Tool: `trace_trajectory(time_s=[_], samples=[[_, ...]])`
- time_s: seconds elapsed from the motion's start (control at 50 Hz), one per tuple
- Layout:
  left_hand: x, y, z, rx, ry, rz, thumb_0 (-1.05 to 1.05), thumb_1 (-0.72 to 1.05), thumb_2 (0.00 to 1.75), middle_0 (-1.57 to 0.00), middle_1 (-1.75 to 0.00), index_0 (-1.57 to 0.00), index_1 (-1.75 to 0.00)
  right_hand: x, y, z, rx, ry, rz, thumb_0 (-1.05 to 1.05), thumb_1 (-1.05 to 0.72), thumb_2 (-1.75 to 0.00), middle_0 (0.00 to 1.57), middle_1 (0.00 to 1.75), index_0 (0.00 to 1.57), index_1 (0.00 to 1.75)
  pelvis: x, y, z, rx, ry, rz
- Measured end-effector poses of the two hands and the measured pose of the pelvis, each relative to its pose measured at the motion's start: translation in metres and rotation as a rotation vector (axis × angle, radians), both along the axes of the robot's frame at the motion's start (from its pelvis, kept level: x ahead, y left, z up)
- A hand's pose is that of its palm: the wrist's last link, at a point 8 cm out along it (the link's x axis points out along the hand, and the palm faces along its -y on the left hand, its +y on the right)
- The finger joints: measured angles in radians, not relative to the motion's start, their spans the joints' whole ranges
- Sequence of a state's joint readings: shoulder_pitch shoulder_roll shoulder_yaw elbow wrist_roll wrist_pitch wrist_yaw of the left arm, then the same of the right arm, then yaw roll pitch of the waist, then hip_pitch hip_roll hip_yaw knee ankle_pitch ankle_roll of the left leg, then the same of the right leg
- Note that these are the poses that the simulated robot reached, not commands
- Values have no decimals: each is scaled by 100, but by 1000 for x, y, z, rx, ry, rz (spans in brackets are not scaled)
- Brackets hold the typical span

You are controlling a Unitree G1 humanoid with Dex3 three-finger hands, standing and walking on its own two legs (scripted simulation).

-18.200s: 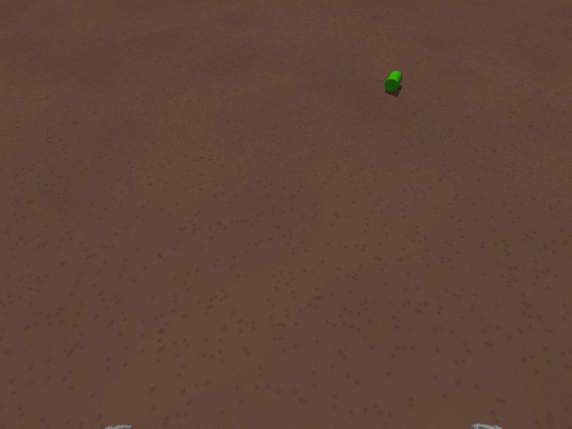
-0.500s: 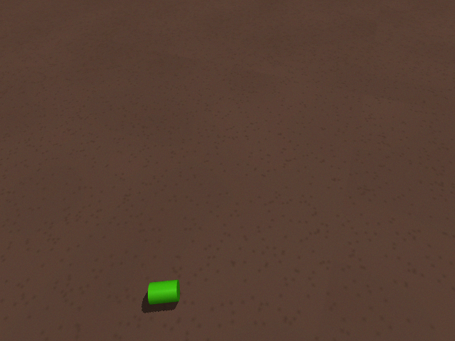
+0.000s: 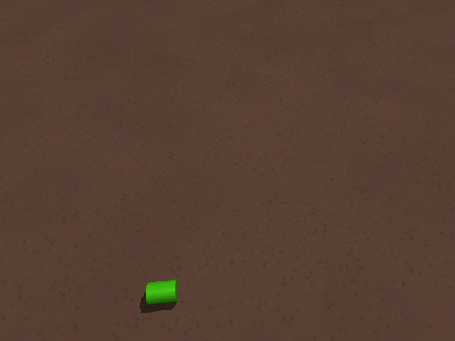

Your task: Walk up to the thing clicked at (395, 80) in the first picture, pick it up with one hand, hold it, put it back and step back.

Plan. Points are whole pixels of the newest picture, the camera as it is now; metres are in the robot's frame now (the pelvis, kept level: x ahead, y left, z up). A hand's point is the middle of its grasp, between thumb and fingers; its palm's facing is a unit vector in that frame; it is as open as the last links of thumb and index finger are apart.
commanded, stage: stand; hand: left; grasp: from above
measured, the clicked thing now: (162, 291) +0.39 +0.31 -0.74
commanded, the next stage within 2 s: rise first in 0.44 s
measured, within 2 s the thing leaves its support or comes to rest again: neither
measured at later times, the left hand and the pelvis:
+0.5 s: hand out of the picture +0.07 +0.26 -0.15, palm faces -0.03 -0.94 -0.35, open 7.4 cm; pelvis +0.00 +0.00 +0.00, yaw +0 degrees
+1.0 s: hand out of the picture +0.13 +0.27 -0.19, palm faces -0.10 -0.90 -0.42, open 12.7 cm; pelvis -0.01 +0.02 -0.05, yaw +0 degrees
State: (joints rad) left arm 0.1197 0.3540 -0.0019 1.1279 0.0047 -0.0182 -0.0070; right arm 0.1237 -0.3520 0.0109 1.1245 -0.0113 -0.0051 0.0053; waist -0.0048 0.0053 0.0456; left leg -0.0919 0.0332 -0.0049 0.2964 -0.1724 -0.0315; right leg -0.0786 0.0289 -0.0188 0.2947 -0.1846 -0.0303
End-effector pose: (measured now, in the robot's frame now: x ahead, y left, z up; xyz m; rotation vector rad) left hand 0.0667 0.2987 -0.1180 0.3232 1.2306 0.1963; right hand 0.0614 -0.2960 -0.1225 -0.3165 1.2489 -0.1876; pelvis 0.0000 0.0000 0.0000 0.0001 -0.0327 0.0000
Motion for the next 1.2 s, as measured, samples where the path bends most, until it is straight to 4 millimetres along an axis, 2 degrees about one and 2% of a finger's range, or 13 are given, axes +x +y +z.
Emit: trace_trajectory(time_s=[0.56, 0.62, 0.74, 0.82, 0.92, 1.02, 1.1, 1.2], samples=[[3, 2, 1, 5, -2, -2, 1, 90, 89, -21, -30, -20, -30, 5, 3, 0, 3, -9, -1, 0, -90, -90, 20, 30, 20, 30, 2, 2, 0, 1, 0, -2], [18, -2, 2, -4, -79, 25, 1, 87, 90, -21, -34, -19, -34, 11, 8, 0, 7, -81, -3, 1, -91, -90, 20, 30, 20, 30, -2, 3, -3, 1, 34, 13], [62, -1, -9, -13, -125, -35, 1, 62, 91, -19, -57, -18, -57, 17, 30, -8, 44, -150, -8, 1, -91, -90, 20, 30, 20, 30, -13, 4, -14, 1, 121, 13], [76, 5, -14, 18, -140, -81, 1, 37, 91, -16, -75, -17, -74, 17, 41, -14, 66, -180, -22, 1, -91, -90, 20, 30, 20, 30, -13, 6, -24, 2, 164, 3], [73, 10, -23, 62, -111, -95, 1, 1, 92, -13, -91, -14, -89, 23, 51, -21, 82, -218, -24, 1, -90, -90, 20, 30, 20, 30, -11, 12, -36, -5, 197, 3], [62, 14, -40, 74, -78, -111, 0, -28, 94, -11, -100, -12, -98, 38, 57, -28, 72, -281, -2, 1, -90, -90, 20, 30, 20, 30, -11, 18, -51, -10, 239, 2], [58, 16, -53, 88, -90, -141, 0, -41, 95, -10, -103, -11, -102, 54, 60, -35, 53, -326, 29, 1, -90, -90, 20, 30, 20, 30, -12, 21, -65, -15, 273, 2], [56, 19, -65, 120, -98, -190, 0, -49, 96, -9, -105, -10, -104, 72, 66, -44, 43, -375, 59, 1, -90, -90, 20, 30, 20, 30, -12, 25, -81, -23, 308, 2]])
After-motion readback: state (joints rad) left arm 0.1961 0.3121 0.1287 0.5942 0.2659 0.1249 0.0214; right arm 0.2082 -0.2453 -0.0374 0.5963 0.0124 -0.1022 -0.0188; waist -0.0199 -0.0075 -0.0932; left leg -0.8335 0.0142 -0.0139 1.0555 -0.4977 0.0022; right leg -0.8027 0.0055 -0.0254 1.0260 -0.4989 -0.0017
